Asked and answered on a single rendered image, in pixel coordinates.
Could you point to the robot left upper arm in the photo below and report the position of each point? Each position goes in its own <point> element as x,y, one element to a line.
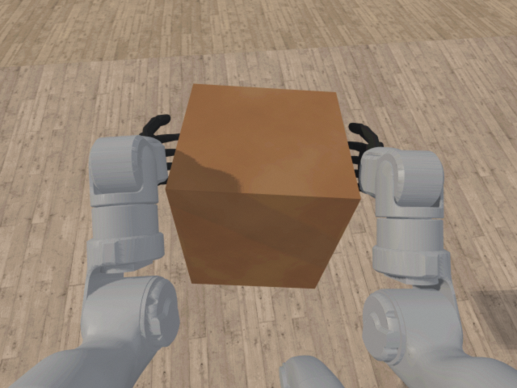
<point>125,321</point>

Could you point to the robot right upper arm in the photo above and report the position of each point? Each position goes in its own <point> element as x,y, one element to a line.
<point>417,333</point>

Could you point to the carton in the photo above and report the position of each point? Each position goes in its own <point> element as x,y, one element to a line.
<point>262,185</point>

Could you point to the right robot thigh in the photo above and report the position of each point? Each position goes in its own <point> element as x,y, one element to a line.
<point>307,372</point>

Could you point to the robot right hand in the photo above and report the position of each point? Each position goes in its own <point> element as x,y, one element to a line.
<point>369,136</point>

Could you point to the robot left forearm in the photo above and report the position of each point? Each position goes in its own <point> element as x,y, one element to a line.
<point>124,173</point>

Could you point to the robot left hand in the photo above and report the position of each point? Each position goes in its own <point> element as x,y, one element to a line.
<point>152,126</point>

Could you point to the robot right forearm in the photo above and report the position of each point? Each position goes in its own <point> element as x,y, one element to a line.
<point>408,187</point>

